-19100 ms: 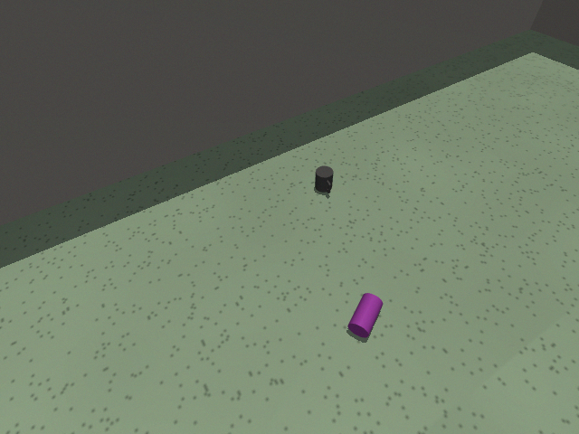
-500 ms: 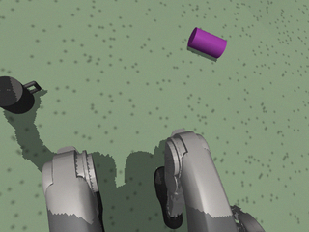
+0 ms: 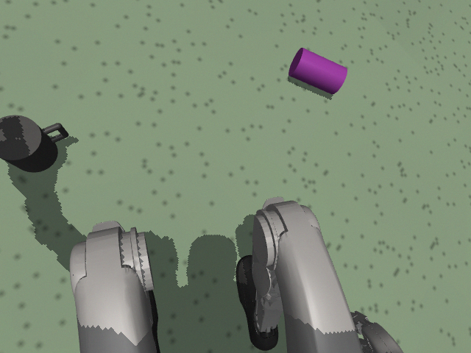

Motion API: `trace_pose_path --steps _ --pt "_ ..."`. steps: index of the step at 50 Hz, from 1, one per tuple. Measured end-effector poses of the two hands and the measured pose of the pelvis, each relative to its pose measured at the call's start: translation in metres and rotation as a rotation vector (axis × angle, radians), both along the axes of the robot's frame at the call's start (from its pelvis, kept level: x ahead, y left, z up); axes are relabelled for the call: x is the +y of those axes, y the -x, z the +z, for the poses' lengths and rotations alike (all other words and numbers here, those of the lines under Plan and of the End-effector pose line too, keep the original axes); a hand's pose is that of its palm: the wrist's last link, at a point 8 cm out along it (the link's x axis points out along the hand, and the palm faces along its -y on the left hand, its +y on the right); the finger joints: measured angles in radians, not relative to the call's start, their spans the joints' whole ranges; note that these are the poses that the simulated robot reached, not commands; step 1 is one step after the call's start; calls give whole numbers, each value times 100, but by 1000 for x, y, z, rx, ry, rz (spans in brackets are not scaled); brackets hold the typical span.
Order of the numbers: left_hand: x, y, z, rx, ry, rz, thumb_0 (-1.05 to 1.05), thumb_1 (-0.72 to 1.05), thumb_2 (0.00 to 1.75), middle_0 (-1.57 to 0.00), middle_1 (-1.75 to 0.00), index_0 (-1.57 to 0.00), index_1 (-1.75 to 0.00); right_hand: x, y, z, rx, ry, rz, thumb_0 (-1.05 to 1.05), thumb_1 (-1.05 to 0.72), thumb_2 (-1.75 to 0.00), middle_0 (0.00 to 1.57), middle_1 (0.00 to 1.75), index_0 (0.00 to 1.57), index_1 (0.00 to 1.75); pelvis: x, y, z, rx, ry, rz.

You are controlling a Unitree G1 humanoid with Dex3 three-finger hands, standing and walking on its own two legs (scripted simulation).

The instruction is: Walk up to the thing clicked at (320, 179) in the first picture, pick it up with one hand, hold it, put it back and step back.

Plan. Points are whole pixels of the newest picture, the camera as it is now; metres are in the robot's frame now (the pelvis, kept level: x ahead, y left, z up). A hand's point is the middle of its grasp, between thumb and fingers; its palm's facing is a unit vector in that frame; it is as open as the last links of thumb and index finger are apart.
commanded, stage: rise first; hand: left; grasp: from above
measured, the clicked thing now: (34, 142) +0.49 +0.34 -0.27
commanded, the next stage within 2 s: approach in 0.40 s
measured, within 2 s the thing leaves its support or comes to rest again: neither
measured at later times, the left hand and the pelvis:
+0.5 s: hand out of the picture +0.43 +0.39 -0.15, palm faces -0.45 -0.09 -0.89, open 13.7 cm; pelvis +0.00 +0.00 +0.00, yaw +0 degrees
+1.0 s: hand (7, 122) +0.48 +0.34 -0.15, palm faces -0.40 -0.05 -0.91, open 14.0 cm; pelvis +0.00 +0.00 +0.00, yaw +0 degrees
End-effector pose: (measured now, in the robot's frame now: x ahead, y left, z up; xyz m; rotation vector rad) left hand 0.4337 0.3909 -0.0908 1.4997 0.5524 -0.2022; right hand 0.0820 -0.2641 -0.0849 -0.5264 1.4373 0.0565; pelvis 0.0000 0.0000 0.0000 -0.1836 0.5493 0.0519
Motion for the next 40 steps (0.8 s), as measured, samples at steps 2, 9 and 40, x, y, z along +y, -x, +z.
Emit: trace_pose_path --steps 2,9,40 --pt "0 0 -1 1 3 1 0 -52 107 -11 -110 -11 -110 0 0 0 1 1 -1 0 -91 -90 20 30 20 30 0 0 0 1 0 -1" --pt "-1 -4 -1 -12 1 1 0 -52 108 -11 -110 -11 -110 0 3 0 6 3 -6 0 -91 -90 20 30 20 30 0 -1 -1 1 1 -1" --pt "-40 -32 -7 -45 13 -79 0 -54 105 -9 -109 -10 -109 -1 12 6 -6 16 -14 0 -90 -89 20 30 20 30 -1 0 -2 5 -3 -3"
